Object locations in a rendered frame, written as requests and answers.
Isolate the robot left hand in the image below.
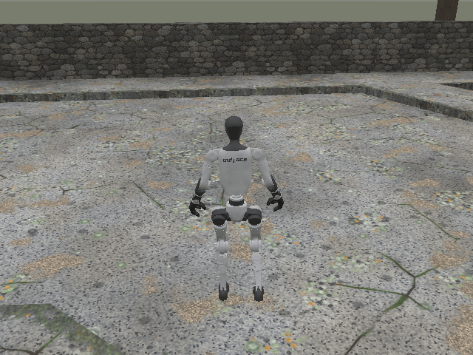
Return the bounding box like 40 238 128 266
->
189 202 206 217

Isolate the robot left forearm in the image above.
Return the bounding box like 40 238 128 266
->
191 178 206 204

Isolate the right robot upper arm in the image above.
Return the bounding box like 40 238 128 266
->
250 148 274 187

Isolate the left robot upper arm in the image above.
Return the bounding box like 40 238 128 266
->
199 149 220 189

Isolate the robot right hand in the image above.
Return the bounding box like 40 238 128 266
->
267 197 284 212

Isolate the right robot thigh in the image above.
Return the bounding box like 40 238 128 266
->
247 206 262 252

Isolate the robot right forearm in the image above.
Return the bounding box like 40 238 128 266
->
267 175 282 200

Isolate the left robot foot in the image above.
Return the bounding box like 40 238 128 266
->
219 282 229 301

